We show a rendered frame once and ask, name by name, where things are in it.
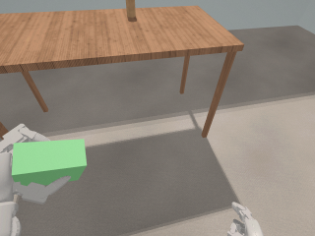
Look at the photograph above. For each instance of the robot left hand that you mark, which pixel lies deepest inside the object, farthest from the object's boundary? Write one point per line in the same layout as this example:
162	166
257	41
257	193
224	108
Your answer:
33	192

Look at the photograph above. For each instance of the robot left forearm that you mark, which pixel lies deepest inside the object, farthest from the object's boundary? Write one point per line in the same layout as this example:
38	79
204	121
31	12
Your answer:
10	225

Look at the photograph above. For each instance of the robot right hand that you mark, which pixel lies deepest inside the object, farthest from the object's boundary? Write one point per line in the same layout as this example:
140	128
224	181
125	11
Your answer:
249	227

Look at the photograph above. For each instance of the table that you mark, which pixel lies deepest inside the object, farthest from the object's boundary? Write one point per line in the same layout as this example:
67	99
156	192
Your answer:
36	41

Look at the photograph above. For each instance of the sponge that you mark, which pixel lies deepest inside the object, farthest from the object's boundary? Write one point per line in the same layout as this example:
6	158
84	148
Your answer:
46	161

